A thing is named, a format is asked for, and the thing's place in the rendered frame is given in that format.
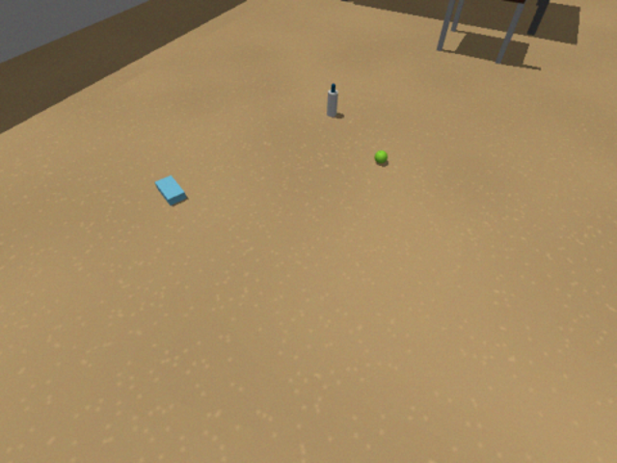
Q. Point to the chair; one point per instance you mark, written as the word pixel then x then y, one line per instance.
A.
pixel 507 38

